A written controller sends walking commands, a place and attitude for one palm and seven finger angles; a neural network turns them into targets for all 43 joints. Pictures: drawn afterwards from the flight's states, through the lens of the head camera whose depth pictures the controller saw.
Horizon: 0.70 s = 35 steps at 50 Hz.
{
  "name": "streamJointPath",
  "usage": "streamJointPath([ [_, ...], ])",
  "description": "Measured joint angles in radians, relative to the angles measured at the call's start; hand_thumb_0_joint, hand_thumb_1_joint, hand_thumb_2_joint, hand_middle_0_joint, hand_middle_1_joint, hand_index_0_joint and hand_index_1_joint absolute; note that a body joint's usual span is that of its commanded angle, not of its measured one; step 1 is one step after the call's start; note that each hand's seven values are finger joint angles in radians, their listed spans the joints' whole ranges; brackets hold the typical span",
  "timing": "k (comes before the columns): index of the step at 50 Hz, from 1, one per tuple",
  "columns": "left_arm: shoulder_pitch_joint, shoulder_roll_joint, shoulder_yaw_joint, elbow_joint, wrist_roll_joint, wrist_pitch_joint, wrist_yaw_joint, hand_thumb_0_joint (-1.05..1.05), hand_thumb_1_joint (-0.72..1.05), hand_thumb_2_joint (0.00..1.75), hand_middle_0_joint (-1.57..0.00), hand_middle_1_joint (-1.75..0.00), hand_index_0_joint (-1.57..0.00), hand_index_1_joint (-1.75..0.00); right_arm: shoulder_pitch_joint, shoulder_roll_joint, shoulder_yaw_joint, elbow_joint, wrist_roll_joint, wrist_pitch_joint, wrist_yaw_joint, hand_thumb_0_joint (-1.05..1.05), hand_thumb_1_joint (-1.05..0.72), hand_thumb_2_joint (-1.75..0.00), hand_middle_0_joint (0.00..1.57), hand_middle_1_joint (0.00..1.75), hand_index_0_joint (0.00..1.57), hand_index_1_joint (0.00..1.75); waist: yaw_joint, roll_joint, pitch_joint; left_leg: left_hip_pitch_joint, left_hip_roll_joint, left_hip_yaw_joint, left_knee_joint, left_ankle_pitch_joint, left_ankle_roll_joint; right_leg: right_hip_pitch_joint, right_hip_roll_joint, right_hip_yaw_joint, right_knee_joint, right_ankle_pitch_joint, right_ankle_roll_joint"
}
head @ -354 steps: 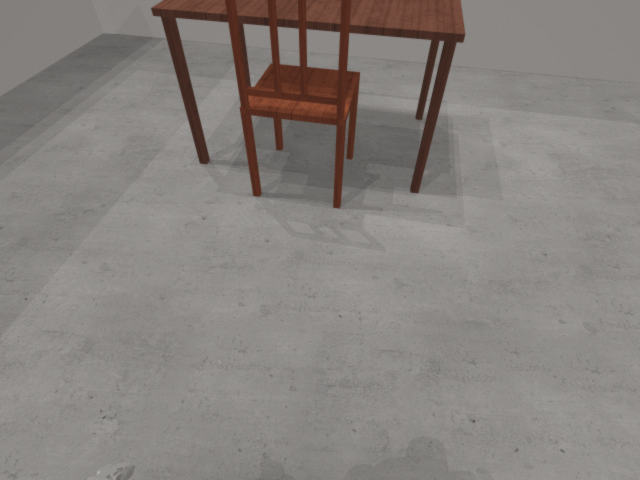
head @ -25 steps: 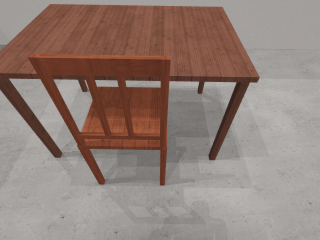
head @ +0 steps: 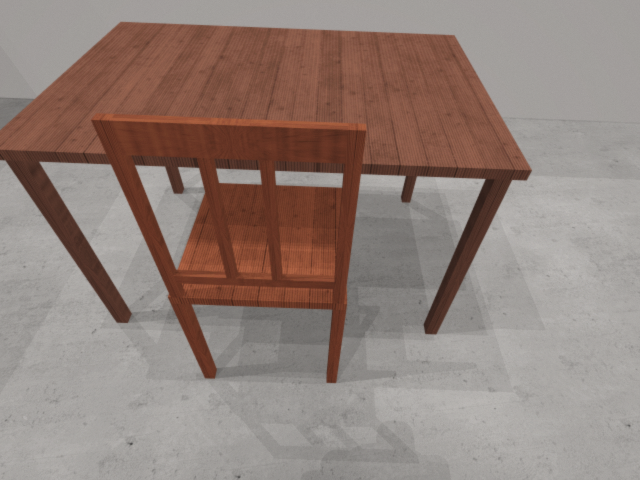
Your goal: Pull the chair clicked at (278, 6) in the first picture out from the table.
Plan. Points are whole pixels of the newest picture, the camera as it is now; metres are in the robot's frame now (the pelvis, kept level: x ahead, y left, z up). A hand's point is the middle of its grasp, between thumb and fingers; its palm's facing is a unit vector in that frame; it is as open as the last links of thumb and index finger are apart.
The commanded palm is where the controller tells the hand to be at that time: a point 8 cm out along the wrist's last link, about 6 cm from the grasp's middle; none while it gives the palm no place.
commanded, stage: look again from close up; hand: left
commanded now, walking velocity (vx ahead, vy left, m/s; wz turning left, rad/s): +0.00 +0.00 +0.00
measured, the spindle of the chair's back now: (220, 224) +0.57 +0.23 -0.06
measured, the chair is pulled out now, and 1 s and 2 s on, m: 0.00 0.00 0.00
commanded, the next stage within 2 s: shuffle to correct the standing spot in 0.44 s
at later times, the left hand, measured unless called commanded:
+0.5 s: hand out of the picture -0.04 +0.16 -0.17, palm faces +0.02 -0.98 -0.17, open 7.4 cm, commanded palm none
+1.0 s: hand out of the picture -0.02 +0.11 -0.17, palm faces +0.08 -0.98 -0.15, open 7.4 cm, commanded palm none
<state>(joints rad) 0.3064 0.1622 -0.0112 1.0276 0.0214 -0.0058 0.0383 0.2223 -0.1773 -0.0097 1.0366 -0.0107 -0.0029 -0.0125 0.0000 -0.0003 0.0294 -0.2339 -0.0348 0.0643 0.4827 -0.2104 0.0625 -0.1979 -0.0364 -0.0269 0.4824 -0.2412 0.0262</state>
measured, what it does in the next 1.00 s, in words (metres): shifts its weight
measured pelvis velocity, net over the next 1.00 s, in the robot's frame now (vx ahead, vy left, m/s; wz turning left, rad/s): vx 0.05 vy -0.04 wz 0.01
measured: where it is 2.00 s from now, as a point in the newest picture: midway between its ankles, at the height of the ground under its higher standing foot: outside the picture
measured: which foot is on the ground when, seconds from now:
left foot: down 0.00-1.00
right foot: down 0.00-1.00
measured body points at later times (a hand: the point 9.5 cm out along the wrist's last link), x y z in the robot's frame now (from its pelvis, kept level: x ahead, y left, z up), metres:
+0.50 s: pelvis -0.01 +0.01 +0.00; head +0.00 +0.01 +0.45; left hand -0.04 +0.22 -0.16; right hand -0.02 -0.21 -0.16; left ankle +0.04 +0.08 -0.74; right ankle +0.01 -0.14 -0.74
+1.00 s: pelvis +0.05 -0.04 +0.00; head +0.06 -0.04 +0.45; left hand -0.02 +0.16 -0.16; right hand +0.02 -0.25 -0.17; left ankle +0.04 +0.07 -0.73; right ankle +0.01 -0.14 -0.74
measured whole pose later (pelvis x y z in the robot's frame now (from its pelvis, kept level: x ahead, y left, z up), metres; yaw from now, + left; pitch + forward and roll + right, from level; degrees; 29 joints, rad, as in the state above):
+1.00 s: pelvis +0.05 -0.04 +0.00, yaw +0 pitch +0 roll +0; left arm 0.44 0.09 0.02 1.12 0.02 -0.03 0.02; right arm 0.34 -0.14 -0.03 1.14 -0.02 0.00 -0.02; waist 0.00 0.02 0.00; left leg -0.27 0.02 0.06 0.60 -0.35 0.03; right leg -0.18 0.01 -0.06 0.50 -0.33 -0.03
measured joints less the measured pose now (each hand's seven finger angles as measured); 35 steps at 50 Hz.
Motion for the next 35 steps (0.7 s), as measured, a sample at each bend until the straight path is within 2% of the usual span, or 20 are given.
streamJointPath([
  [18, 0.046, -0.023, -0.001, 0.077, 0.001, -0.001, 0.001, 0.01, 0.91, 0.9, -0.2, -0.3, -0.2, -0.3, 0.051, 0.026, 0.002, 0.086, 0.007, 0.012, 0.004, 0.01, -0.91, -0.9, 0.2, 0.3, 0.2, 0.3, -0.003, -0.001, 0.027, 0.017, -0.018, 0.004, -0.07, 0.048, 0.011, 0.006, -0.016, 0.004, -0.046, 0.037, 0.011],
  [31, 0.051, -0.05, 0.002, 0.089, 0.004, -0.01, 0.001, 0.01, 0.91, 0.9, -0.2, -0.3, -0.2, -0.3, 0.058, 0.041, 0.0, 0.098, 0.004, 0.009, 0.0, 0.01, -0.9, -0.9, 0.2, 0.3, 0.2, 0.3, -0.006, 0.006, 0.006, 0.016, -0.014, 0.005, -0.08, 0.05, 0.001, -0.003, -0.012, 0.006, -0.041, 0.032, 0.003],
  [35, 0.068, -0.054, 0.008, 0.094, 0.011, -0.003, -0.006, 0.01, 0.91, 0.9, -0.2, -0.3, -0.2, -0.3, 0.071, 0.045, -0.007, 0.104, -0.002, 0.015, -0.001, 0.01, -0.9, -0.9, 0.2, 0.3, 0.2, 0.3, -0.008, 0.006, -0.021, 0.014, -0.008, 0.003, -0.063, 0.001, -0.006, -0.009, -0.005, 0.005, -0.016, -0.037, -0.01],
])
